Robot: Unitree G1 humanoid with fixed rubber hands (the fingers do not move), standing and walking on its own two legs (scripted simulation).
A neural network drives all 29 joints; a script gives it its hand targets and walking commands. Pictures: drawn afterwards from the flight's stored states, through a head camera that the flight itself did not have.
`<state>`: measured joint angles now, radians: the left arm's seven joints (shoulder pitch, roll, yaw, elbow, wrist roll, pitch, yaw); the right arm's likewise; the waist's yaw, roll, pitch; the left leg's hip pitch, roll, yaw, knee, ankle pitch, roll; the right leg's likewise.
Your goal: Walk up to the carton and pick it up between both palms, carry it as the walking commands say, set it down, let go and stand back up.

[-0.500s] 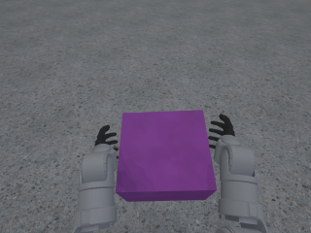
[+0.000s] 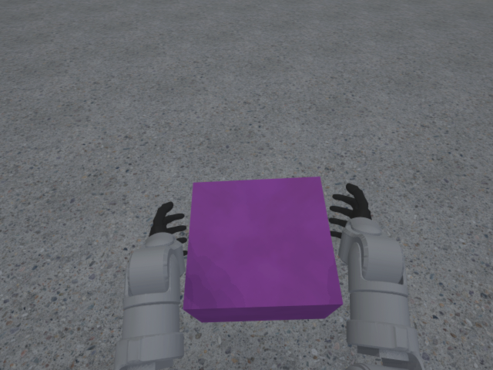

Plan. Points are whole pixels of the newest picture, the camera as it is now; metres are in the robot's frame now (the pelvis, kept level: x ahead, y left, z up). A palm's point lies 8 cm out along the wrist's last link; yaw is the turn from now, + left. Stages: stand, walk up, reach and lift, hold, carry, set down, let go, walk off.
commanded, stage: carry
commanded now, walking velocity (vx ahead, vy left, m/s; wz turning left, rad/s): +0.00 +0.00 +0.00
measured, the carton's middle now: (259, 251) +0.36 -0.02 -0.01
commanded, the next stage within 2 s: none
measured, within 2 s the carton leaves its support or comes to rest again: neither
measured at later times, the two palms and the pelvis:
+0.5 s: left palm (162, 257) +0.30 +0.15 +0.06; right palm (357, 240) +0.31 -0.16 +0.09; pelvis +0.00 +0.00 +0.00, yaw +0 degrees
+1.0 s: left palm (141, 286) +0.23 +0.16 +0.10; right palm (369, 265) +0.25 -0.15 +0.12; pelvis -0.03 +0.00 +0.00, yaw +0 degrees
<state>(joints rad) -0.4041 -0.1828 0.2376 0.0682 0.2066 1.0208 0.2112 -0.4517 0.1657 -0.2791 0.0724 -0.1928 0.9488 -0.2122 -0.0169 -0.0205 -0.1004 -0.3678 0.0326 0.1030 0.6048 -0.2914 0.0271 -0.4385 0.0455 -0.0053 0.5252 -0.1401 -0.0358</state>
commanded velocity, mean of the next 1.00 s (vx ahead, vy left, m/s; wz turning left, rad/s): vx -0.17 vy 0.00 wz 0.00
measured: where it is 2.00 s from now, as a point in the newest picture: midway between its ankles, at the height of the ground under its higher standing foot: outside the picture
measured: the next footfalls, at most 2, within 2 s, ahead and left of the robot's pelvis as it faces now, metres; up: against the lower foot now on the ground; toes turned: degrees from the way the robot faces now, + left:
right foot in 1.22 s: -0.01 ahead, -0.14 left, +0.00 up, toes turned -2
left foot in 1.50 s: -0.08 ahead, +0.09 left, +0.00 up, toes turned +4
